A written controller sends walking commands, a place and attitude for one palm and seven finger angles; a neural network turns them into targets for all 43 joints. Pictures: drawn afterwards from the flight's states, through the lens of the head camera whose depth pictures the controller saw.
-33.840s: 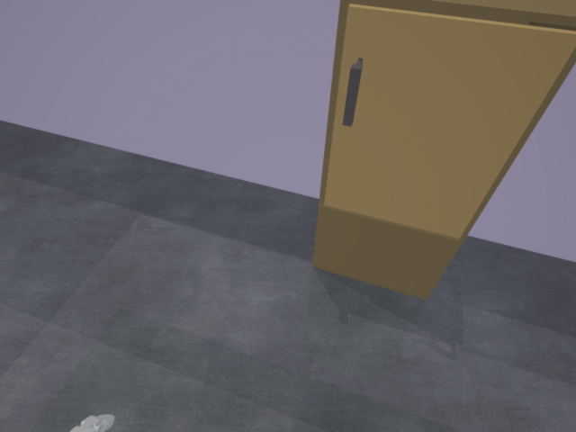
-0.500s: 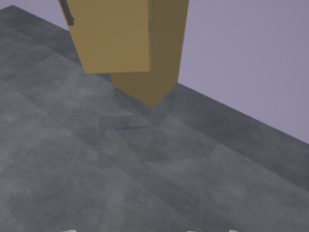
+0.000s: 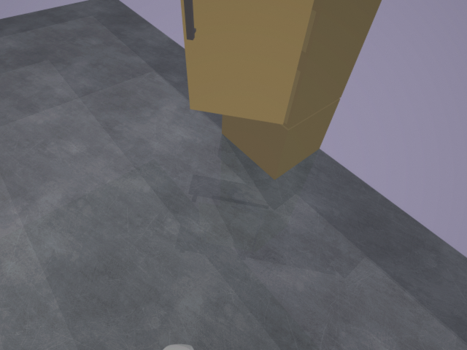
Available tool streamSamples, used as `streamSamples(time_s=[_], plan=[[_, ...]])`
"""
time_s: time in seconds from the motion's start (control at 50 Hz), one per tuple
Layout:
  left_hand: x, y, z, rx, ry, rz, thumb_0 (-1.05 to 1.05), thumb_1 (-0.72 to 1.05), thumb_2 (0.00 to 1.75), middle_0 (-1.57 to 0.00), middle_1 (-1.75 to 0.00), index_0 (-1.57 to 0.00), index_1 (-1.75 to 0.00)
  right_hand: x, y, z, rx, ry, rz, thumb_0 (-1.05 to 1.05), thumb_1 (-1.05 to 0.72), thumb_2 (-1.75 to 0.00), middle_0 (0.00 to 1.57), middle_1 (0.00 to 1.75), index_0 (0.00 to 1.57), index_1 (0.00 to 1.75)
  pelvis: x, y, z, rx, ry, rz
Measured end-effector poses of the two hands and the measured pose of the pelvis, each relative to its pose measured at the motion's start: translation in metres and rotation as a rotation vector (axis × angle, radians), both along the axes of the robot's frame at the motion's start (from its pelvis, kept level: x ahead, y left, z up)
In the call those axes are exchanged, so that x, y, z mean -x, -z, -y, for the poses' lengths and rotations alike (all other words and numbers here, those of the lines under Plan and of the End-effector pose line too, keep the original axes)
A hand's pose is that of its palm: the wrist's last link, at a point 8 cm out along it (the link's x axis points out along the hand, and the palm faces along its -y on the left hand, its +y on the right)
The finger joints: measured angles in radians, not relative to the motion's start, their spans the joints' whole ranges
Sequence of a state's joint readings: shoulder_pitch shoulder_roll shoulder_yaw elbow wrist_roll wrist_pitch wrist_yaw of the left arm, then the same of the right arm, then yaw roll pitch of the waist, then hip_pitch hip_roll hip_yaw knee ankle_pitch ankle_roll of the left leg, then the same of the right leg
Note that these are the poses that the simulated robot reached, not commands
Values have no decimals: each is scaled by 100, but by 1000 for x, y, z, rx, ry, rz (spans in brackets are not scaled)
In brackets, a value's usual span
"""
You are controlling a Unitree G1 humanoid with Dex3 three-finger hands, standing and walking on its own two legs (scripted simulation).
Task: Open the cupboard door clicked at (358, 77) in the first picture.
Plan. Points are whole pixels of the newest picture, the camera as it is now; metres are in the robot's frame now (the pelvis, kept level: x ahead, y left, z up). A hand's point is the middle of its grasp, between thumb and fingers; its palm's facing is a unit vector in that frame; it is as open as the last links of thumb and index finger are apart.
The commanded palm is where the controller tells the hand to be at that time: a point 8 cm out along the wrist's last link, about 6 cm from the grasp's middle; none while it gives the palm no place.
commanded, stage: take the last steps up to it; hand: left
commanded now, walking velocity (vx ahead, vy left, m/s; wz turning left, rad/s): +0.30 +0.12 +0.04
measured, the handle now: (191, 14) +1.06 +0.28 +0.06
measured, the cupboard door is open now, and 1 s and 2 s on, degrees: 39 39 39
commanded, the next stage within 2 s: come to a stop and stand still in 1.20 s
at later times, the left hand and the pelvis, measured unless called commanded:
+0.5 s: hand (155, 268) +0.28 +0.21 -0.16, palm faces -0.05 -0.98 -0.21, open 7.4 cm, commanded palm none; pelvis +0.16 +0.03 -0.01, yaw -1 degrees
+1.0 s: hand (136, 285) +0.25 +0.24 -0.19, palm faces +0.14 -0.98 -0.14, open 7.4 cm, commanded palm none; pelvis +0.34 +0.09 -0.01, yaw +1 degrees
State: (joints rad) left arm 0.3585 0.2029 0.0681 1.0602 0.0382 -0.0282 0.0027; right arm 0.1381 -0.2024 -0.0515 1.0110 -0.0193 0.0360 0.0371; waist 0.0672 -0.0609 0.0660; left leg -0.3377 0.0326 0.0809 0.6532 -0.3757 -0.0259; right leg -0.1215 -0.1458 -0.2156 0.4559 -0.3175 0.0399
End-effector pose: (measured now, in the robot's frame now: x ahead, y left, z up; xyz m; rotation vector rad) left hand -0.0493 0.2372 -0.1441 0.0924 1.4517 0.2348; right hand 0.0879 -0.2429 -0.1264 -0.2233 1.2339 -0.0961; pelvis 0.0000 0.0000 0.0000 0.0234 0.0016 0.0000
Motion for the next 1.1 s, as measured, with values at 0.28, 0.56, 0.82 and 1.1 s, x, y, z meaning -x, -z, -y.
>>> streamSamples(time_s=[0.28, 0.56, 0.82, 1.1], plan=[[-139, -5, -55, -6, 71, 131, 1, 91, 89, -20, -30, -19, -30, 2, 7, -62, -3, 70, -66, 0, -93, -90, 20, 30, 20, 30, -71, -3, -50, 6, 0, 7], [-348, -9, -10, -19, 211, 385, 1, 91, 89, -20, -30, -19, -30, 23, 36, -68, -104, 211, -399, 1, -91, -90, 20, 30, 20, 30, -176, 18, -25, -2, 10, 25], [-305, -12, -30, -12, 45, 107, -1, 94, 89, -20, -30, -20, -30, -209, 11, -47, -38, 79, -78, 1, -93, -90, 19, 30, 20, 30, -264, -6, -35, 21, -15, -2], [-347, 19, -86, 76, -9, -109, 1, 91, 89, -20, -30, -19, -30, -395, 2, -122, 23, -33, 141, 1, -91, -90, 19, 30, 20, 30, -370, 12, -109, 29, 5, 8]])
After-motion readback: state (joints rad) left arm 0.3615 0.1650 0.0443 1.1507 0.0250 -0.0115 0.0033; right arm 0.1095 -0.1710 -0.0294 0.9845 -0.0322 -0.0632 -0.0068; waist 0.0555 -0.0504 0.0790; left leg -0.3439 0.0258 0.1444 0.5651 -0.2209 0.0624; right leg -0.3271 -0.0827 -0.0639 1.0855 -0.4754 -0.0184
